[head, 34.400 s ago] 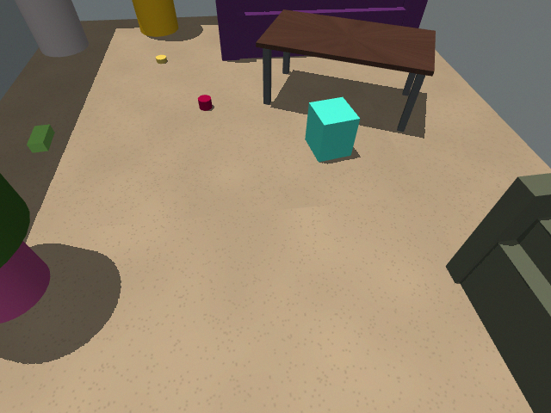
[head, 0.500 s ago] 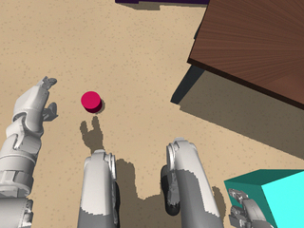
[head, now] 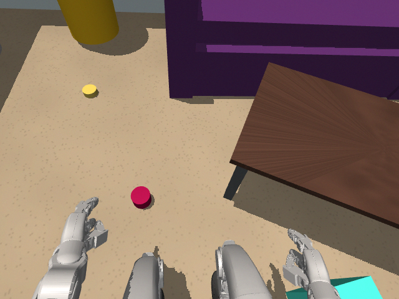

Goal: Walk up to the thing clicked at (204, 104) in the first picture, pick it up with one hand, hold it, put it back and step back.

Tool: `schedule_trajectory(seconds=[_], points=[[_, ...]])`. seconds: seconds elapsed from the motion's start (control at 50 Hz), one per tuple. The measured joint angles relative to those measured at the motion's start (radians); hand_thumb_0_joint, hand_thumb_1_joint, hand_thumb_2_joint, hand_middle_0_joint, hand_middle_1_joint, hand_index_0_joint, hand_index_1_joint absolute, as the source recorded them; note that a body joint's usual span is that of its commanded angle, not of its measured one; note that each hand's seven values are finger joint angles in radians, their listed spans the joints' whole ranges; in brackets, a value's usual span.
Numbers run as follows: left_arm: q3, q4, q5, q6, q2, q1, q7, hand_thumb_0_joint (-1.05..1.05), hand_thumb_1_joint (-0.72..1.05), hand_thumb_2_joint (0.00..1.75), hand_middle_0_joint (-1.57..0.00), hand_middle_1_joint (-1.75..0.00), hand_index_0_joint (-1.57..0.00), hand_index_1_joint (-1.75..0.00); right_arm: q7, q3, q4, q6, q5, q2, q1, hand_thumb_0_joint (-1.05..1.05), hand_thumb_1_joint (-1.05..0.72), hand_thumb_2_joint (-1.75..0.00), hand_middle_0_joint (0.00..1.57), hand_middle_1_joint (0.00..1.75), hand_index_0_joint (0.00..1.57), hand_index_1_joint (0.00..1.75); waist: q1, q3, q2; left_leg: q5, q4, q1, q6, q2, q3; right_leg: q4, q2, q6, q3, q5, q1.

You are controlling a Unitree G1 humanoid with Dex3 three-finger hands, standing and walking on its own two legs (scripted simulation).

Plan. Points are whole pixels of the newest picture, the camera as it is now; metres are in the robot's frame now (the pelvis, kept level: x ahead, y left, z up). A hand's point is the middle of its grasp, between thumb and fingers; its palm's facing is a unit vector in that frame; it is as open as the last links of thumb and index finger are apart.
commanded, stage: home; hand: left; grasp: from above
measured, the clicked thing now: (141, 197) +0.53 +0.18 -0.61
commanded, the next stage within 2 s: none
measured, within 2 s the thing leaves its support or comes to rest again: neither
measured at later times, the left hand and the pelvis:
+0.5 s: hand (69, 265) +0.20 +0.19 +0.04, palm faces +0.07 -0.97 -0.21, open 7.4 cm; pelvis +0.05 +0.01 +0.08, yaw +1 degrees
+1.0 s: hand (76, 258) +0.21 +0.18 +0.03, palm faces +0.05 -0.98 -0.21, open 7.4 cm; pelvis +0.05 +0.00 +0.08, yaw +1 degrees
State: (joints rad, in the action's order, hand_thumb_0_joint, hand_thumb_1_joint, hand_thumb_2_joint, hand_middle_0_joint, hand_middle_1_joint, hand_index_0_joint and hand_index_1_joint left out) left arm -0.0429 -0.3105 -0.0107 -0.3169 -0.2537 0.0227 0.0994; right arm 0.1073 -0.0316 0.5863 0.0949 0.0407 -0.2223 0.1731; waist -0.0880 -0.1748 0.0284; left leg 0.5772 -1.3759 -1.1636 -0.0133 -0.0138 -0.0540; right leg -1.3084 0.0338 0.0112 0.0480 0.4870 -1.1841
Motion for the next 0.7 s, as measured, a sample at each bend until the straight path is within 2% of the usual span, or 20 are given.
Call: schedule_trajectory(seconds=[0.08,0.16,0.38,0.52,0.7], points=[[-0.010,0.080,0.046,-0.033,0.020,0.101,-0.003,0.02,0.90,0.89,-0.20,-0.30,-0.21,-0.30,0.029,-0.005,-0.004,0.016,0.001,-0.003,0.042,0.01,-0.90,-0.90,0.20,0.30,0.20,0.30,0.001,0.004,0.004,-0.020,0.101,0.127,0.000,-0.006,-0.002,0.104,-0.006,0.000,0.005,-0.019,0.130],[-0.011,0.169,0.073,-0.061,0.032,0.204,-0.010,0.02,0.90,0.89,-0.20,-0.30,-0.20,-0.30,0.051,-0.006,-0.017,0.032,-0.002,-0.005,0.078,0.01,-0.90,-0.90,0.20,0.30,0.20,0.30,0.004,0.011,0.008,-0.040,0.197,0.248,0.001,-0.011,0.000,0.202,-0.011,0.001,0.007,-0.040,0.254],[0.012,0.405,0.083,-0.114,0.033,0.458,-0.043,0.01,0.90,0.89,-0.20,-0.30,-0.20,-0.30,0.083,-0.006,-0.062,0.087,-0.013,0.000,0.122,0.01,-0.90,-0.90,0.20,0.30,0.20,0.30,0.033,-0.001,0.030,-0.074,0.368,0.469,0.009,-0.012,0.003,0.381,-0.013,0.008,0.010,-0.075,0.481],[0.017,0.426,0.074,-0.128,0.028,0.486,-0.069,0.01,0.90,0.89,-0.20,-0.30,-0.20,-0.30,0.085,-0.010,-0.067,0.125,-0.025,0.004,0.097,0.01,-0.90,-0.90,0.20,0.30,0.20,0.30,0.051,0.005,0.027,-0.077,0.387,0.510,0.011,-0.005,0.000,0.399,-0.006,0.011,0.014,-0.074,0.525],[0.018,0.415,0.065,-0.125,0.028,0.459,-0.083,0.02,0.90,0.89,-0.20,-0.30,-0.20,-0.30,0.079,-0.011,-0.055,0.152,-0.034,0.003,0.085,0.01,-0.90,-0.90,0.20,0.30,0.20,0.30,0.055,0.028,0.014,-0.077,0.383,0.507,0.008,-0.005,-0.003,0.394,-0.006,0.010,0.016,-0.073,0.522]])
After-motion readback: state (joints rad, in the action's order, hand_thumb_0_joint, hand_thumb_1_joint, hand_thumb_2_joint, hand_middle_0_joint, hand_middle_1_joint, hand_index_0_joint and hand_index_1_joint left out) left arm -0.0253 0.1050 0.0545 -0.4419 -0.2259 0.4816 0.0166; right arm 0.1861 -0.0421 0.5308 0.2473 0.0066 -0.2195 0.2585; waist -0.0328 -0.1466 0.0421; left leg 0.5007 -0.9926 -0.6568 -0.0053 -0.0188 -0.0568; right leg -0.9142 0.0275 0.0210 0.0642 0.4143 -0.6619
